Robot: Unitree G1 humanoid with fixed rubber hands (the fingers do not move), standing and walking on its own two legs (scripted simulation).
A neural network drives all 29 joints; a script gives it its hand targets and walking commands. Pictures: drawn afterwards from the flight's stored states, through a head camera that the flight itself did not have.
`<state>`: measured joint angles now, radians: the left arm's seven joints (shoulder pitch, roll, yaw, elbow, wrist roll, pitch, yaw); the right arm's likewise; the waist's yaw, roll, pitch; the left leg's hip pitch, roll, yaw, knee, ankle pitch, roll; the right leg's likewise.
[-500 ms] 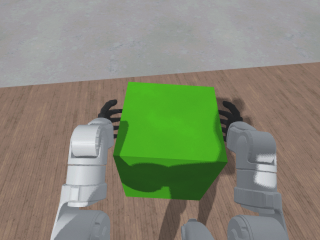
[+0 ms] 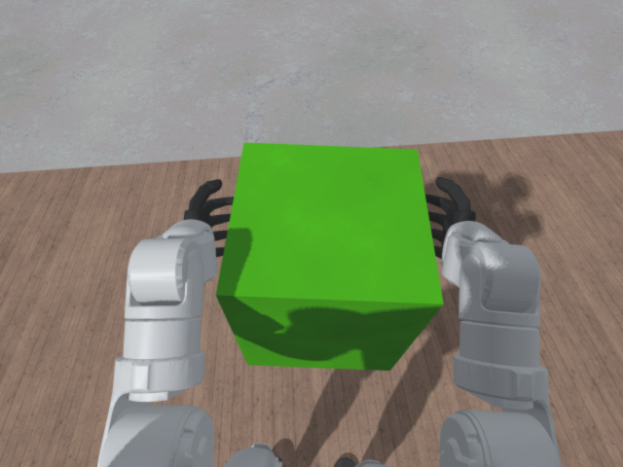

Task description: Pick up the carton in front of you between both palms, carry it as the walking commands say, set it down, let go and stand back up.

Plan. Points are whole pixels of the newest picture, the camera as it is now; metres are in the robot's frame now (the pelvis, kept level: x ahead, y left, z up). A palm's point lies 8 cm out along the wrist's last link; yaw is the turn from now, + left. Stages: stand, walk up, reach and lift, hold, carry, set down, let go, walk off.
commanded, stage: carry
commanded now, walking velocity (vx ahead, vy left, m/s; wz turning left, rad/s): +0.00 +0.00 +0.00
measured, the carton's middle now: (324, 267) +0.37 +0.01 +0.01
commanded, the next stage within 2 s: none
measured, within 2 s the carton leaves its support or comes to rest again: neither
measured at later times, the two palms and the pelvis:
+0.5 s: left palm (173, 202) +0.38 +0.18 +0.13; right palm (449, 213) +0.37 -0.12 +0.14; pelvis +0.03 +0.04 +0.00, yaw -1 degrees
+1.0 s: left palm (172, 206) +0.37 +0.18 +0.13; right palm (446, 215) +0.37 -0.12 +0.13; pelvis +0.03 +0.04 +0.00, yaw -1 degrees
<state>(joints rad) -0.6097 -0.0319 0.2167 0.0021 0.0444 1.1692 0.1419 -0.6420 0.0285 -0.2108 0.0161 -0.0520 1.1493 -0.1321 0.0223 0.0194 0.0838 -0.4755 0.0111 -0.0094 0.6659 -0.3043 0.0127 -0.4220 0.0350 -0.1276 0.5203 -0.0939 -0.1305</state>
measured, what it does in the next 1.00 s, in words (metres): steps on the spot: left foot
